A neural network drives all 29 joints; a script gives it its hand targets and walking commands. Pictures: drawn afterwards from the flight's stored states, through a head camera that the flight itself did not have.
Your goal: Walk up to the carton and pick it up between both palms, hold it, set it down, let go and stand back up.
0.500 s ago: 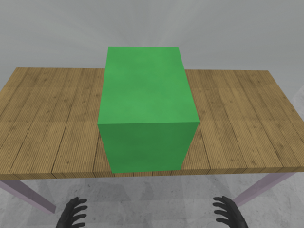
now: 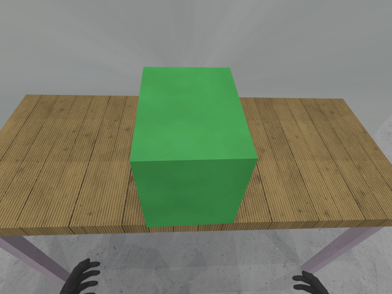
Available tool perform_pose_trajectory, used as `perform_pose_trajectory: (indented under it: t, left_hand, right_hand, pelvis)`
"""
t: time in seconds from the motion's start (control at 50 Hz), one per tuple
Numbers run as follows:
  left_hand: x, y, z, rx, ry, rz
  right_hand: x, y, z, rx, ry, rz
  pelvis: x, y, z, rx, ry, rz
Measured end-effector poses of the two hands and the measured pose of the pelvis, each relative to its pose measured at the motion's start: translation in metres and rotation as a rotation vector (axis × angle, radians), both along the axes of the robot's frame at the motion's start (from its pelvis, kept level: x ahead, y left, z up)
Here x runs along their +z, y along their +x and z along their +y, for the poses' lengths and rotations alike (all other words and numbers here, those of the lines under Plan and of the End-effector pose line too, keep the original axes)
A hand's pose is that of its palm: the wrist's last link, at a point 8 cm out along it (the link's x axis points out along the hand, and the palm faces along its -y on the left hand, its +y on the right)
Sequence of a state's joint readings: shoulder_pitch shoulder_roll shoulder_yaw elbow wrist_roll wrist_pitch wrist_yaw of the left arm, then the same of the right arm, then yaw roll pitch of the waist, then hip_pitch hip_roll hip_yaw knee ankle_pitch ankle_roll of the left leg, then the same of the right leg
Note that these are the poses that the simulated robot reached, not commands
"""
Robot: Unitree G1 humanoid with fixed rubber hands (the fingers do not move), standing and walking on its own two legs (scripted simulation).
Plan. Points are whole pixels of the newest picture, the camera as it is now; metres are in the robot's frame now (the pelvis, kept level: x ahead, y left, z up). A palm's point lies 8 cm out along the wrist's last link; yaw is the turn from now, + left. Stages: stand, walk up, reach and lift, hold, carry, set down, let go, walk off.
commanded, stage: stand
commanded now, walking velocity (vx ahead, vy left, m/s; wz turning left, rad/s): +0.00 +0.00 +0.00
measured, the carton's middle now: (188, 146) +0.47 +0.02 +0.03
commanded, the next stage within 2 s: none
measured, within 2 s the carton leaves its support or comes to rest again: neither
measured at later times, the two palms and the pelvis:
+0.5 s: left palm out of the picture +0.13 +0.29 -0.09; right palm out of the picture +0.11 -0.27 -0.08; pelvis +0.00 +0.01 +0.00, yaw +0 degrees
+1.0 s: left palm out of the picture +0.12 +0.29 -0.09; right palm out of the picture +0.11 -0.27 -0.08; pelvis +0.00 +0.01 +0.00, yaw +0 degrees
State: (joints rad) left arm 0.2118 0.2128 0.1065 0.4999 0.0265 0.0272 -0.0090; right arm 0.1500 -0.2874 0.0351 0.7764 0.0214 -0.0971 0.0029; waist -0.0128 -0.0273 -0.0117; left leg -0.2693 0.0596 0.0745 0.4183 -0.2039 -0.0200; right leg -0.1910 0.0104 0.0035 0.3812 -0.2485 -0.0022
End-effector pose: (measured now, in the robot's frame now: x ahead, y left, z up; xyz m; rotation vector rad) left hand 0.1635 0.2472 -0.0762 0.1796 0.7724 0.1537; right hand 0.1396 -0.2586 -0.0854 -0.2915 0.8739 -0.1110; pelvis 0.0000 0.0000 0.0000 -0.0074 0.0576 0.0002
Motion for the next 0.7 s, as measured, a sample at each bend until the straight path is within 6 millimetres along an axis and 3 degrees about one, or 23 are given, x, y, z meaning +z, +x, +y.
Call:
perform_pose_trajectory:
  t: [0.08, 0.2, 0.44, 0.7]
  left_hand:
    - [0.002, 0.0, 0.018, -0.007, 0.036, -0.008]
    - [-0.002, -0.006, 0.033, -0.005, 0.054, 0.009]
    - [-0.014, -0.029, 0.04, 0.011, 0.054, 0.069]
    - [-0.015, -0.033, 0.043, 0.016, 0.057, 0.076]
  right_hand:
    - [0.002, -0.013, -0.013, -0.009, -0.052, 0.042]
    - [0.003, -0.023, -0.014, -0.016, -0.071, 0.063]
    - [0.004, -0.025, -0.012, -0.017, -0.074, 0.055]
    - [0.005, -0.027, -0.012, -0.021, -0.076, 0.052]
  pelvis:
    - [-0.002, 0.001, 0.005, 0.0, -0.005, -0.012]
    - [-0.003, 0.001, 0.01, 0.001, -0.012, -0.022]
    - [-0.003, -0.001, 0.012, 0.001, -0.014, -0.029]
    - [-0.003, -0.002, 0.013, 0.001, -0.015, -0.031]
